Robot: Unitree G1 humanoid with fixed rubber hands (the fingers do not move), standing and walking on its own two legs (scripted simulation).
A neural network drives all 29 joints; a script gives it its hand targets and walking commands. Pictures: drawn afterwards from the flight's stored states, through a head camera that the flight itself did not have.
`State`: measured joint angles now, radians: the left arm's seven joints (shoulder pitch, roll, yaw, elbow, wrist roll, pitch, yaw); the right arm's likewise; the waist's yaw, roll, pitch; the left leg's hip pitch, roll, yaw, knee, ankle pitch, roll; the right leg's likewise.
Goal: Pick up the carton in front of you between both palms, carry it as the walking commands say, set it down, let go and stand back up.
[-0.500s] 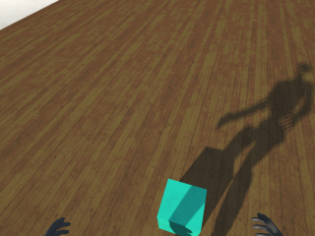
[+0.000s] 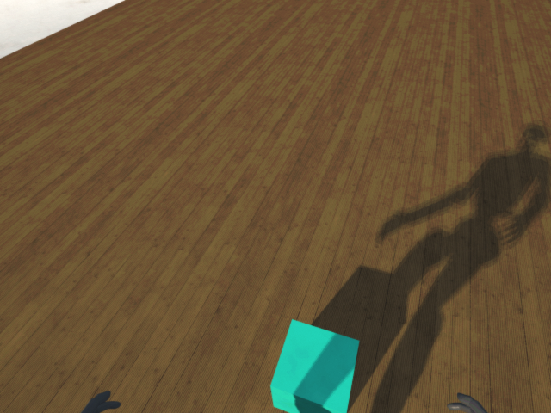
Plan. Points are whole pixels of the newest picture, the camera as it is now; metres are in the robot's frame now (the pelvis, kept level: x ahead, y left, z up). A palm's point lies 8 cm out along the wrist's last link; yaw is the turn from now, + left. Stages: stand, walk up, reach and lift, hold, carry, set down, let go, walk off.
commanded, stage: stand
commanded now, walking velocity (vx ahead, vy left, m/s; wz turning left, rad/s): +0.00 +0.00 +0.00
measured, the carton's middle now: (314, 375) +0.36 -0.09 -0.65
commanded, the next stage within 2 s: none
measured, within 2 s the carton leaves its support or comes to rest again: neither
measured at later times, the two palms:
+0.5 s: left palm out of the picture +0.07 +0.31 -0.09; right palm out of the picture +0.07 -0.30 -0.10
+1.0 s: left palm out of the picture +0.07 +0.32 -0.09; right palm out of the picture +0.07 -0.30 -0.10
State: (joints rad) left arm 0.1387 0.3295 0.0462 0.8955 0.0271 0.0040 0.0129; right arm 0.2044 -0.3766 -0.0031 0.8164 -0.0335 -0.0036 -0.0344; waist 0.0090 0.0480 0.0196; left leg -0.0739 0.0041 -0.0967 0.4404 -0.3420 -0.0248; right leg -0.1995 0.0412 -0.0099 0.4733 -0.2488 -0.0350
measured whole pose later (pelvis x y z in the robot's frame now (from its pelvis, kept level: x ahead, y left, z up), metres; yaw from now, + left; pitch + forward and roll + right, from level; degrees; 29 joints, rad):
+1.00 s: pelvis -0.02 +0.01 +0.01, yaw +0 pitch -2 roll +0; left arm 0.10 0.37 0.02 1.06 0.01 -0.01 0.00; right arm 0.17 -0.40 0.01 0.97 -0.02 -0.02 -0.02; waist 0.01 0.03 0.03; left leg -0.05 -0.01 -0.08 0.35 -0.26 -0.02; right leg -0.18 0.02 0.00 0.38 -0.17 -0.02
